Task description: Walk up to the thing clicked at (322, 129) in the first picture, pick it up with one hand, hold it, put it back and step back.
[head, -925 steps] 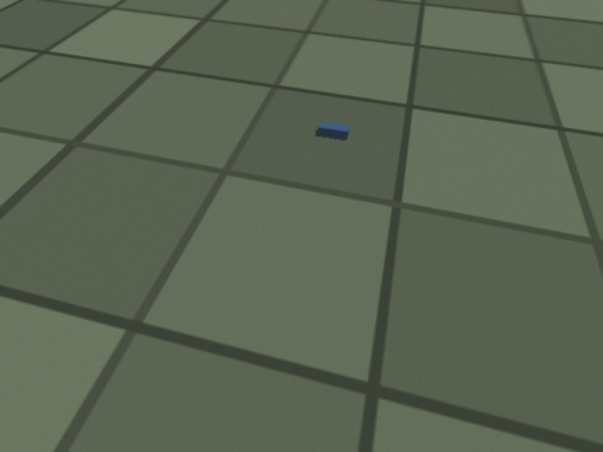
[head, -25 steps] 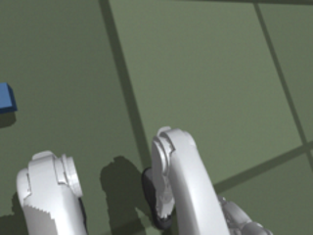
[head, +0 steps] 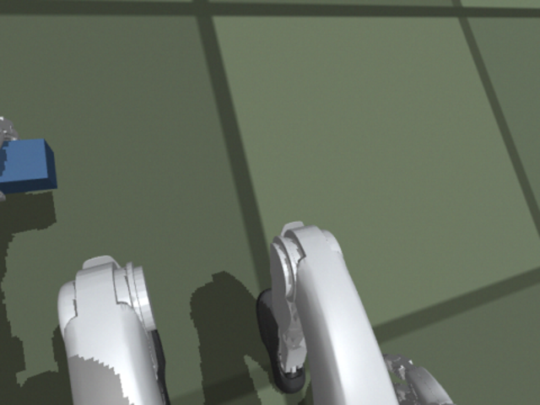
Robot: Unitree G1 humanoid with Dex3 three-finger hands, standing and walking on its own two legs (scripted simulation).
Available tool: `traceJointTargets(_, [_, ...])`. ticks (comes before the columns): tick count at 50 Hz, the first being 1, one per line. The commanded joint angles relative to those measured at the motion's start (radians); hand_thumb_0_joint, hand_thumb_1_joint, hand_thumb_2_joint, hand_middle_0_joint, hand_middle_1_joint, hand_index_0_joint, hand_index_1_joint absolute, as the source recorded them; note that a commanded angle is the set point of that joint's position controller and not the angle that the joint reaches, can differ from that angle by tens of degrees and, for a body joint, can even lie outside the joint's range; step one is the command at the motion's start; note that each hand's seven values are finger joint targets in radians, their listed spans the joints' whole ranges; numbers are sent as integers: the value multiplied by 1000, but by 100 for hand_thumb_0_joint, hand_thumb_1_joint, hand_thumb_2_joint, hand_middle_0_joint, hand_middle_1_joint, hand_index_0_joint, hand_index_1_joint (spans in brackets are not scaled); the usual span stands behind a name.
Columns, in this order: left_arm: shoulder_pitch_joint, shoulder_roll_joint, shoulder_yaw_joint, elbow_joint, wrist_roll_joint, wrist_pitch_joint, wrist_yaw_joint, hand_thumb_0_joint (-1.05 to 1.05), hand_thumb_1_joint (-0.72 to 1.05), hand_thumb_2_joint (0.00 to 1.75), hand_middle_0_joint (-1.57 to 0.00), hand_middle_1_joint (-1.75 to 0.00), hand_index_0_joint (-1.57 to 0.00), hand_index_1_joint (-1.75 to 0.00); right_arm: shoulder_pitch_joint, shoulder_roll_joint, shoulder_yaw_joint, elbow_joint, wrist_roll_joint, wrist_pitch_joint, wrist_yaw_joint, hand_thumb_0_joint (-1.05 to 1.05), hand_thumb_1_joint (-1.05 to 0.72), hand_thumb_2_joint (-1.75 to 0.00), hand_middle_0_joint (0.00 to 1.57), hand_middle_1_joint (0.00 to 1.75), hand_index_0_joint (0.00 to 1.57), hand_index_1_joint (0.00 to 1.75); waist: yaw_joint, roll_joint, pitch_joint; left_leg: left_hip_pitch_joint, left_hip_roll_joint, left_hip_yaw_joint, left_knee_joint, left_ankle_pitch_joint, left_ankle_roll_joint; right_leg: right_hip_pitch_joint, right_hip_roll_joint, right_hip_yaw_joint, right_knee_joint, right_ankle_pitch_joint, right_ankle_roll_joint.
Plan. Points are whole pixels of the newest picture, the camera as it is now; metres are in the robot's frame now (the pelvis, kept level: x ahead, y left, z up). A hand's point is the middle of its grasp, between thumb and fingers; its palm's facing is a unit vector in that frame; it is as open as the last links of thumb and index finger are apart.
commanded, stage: lift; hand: left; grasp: from above
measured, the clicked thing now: out of the picture +0.47 +0.34 -0.17
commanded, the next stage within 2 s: hold in 1.68 s
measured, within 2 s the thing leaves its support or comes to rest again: neither
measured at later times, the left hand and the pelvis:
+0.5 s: hand out of the picture +0.40 +0.33 -0.04, palm faces -0.46 -0.10 -0.88, open 8.9 cm; pelvis +0.00 +0.00 +0.07, yaw +3 degrees
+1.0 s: hand out of the picture +0.34 +0.31 +0.17, palm faces -0.42 -0.14 -0.90, open 8.9 cm; pelvis +0.01 +0.01 +0.25, yaw +7 degrees
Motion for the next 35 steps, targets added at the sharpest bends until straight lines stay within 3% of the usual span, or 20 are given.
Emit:
traceJointTargets(1, [-317, 278, 54, -222, -38, 13, 17, 0, 74, 56, -104, -59, -109, -54, 189, -248, -105, -18, 14, -5, -28, 0, -90, -90, 20, 30, 20, 30, 26, 372, -716, 598, -16, 106, -297, 114, 25, 291, 28, -76, -244, 189, -82])
traceJointTargets(4, [-282, 274, 57, -248, -62, 33, -14, 0, 71, 54, -100, -61, -106, -56, 197, -241, -121, -21, 28, 4, -31, 0, -90, -90, 20, 30, 20, 30, 41, 356, -759, 630, -15, 114, -311, 138, 28, 324, 28, -63, -267, 206, -81])
traceJointTargets(6, [-266, 253, 48, -260, -75, 41, -36, 0, 70, 54, -100, -60, -106, -55, 200, -230, -127, -19, 34, 9, -35, 0, -90, -90, 20, 30, 20, 30, 36, 340, -737, 617, -16, 124, -316, 138, 33, 339, 28, -55, -289, 204, -80])
traceJointTargets(10, [-228, 248, 55, -360, -92, 41, -71, 0, 71, 54, -100, -61, -106, -55, 200, -220, -149, -26, 49, 18, -42, 0, -90, -90, 20, 30, 20, 30, 68, 321, -768, 637, -19, 134, -351, 117, 37, 368, 25, -36, -327, 174, -82])
traceJointTargets(14, [-180, 191, 35, -429, -119, 45, -103, 0, 73, 54, -100, -62, -107, -55, 201, -211, -170, -36, 66, 25, -50, 0, -90, -90, 20, 30, 20, 30, 74, 298, -763, 688, -16, 123, -407, 108, 37, 383, 20, -33, -364, 171, -80])
traceJointTargets(17, [-154, 202, 46, -481, -134, 50, -118, 0, 73, 52, -100, -61, -107, -54, 194, -206, -174, -53, 77, 33, -58, 0, -90, -90, 20, 30, 20, 30, 83, 284, -750, 701, -16, 110, -461, 64, 39, 405, 18, -30, -400, 136, -79])
traceJointTargets(23, [-54, 127, 13, -605, -179, 72, -158, 0, 73, 50, -99, -59, -106, -52, 167, -193, -189, -78, 99, 37, -82, 0, -89, -90, 20, 30, 20, 30, 105, 270, -740, 778, -12, 92, -570, 24, 38, 462, 17, -19, -473, 115, -78])
traceJointTargets(30, [25, 118, 21, -757, -214, 100, -175, 0, 74, 49, -98, -60, -106, -53, 133, -169, -196, -98, 119, 42, -116, 0, -90, -90, 20, 30, 20, 30, 121, 238, -761, 912, -12, 109, -667, 81, 37, 613, 15, 7, -604, 150, -73])
traceJointTargets(35, [107, 72, -2, -810, -233, 127, -187, 0, 76, 53, -101, -59, -108, -53, 111, -151, -193, -100, 127, 43, -139, 0, -89, -90, 20, 30, 20, 30, 126, 215, -727, 1018, -8, 121, -766, 110, 37, 724, 14, 21, -718, 170, -68])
